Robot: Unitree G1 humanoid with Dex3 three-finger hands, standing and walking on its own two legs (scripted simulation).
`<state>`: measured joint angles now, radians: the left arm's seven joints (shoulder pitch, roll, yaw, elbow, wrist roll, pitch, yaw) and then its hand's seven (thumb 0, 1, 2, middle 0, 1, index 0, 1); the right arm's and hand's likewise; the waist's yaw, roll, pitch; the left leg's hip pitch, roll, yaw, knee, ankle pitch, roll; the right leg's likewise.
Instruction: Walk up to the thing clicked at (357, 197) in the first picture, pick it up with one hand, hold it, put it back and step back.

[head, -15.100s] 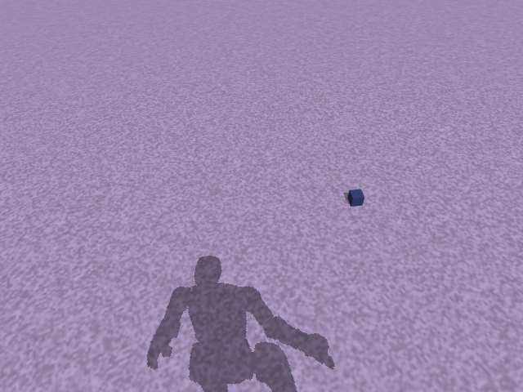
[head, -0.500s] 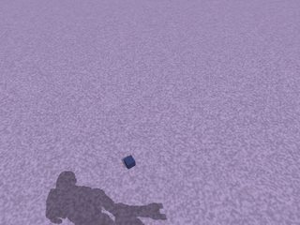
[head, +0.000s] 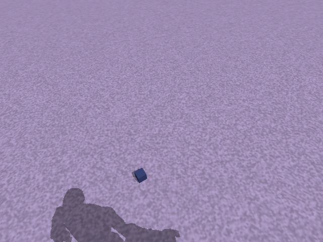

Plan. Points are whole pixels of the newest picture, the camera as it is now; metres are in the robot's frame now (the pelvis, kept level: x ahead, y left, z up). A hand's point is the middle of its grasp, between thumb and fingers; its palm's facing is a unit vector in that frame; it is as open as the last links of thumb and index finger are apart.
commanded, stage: stand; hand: left
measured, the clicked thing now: (140, 175) +0.73 +0.21 -0.75
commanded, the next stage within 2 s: walk up in 0.26 s
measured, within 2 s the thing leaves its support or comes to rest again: neither
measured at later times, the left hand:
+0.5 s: hand out of the picture +0.05 +0.30 -0.16, palm faces +0.03 -0.94 -0.35, open 7.4 cm
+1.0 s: hand (89, 202) +0.31 +0.27 -0.15, palm faces -0.05 -0.92 -0.39, open 7.4 cm
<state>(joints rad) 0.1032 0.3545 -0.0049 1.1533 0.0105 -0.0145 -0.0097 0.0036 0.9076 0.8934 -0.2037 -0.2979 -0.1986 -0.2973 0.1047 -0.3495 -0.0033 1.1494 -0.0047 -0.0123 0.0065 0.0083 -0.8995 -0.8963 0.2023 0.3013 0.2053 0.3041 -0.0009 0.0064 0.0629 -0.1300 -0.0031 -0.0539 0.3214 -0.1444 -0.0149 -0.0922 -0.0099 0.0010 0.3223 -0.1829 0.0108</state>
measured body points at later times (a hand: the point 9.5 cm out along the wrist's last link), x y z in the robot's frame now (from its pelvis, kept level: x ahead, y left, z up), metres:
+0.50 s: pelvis +0.04 +0.02 -0.01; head +0.05 +0.03 +0.44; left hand +0.05 +0.34 -0.14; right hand +0.11 -0.31 -0.12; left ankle +0.09 +0.14 -0.74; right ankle +0.00 -0.12 -0.75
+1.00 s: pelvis +0.21 -0.01 -0.03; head +0.23 -0.03 +0.42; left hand +0.31 +0.31 -0.12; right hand +0.23 -0.33 -0.16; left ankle +0.11 +0.13 -0.70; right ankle +0.28 -0.12 -0.75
